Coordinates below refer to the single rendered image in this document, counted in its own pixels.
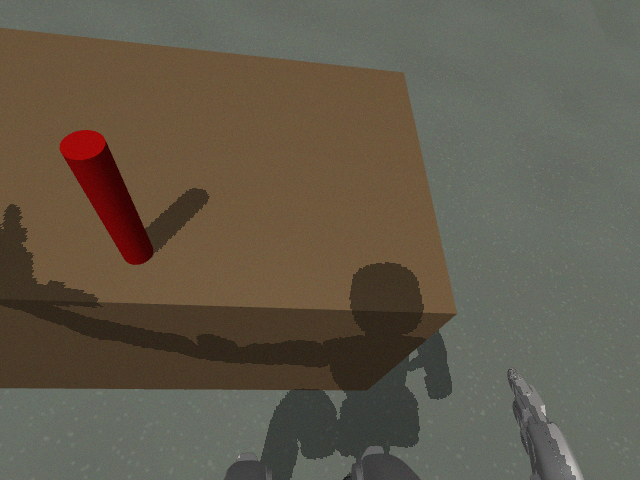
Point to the right robot hand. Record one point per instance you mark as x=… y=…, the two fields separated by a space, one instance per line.
x=550 y=454

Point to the can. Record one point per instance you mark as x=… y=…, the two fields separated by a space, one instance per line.
x=93 y=165

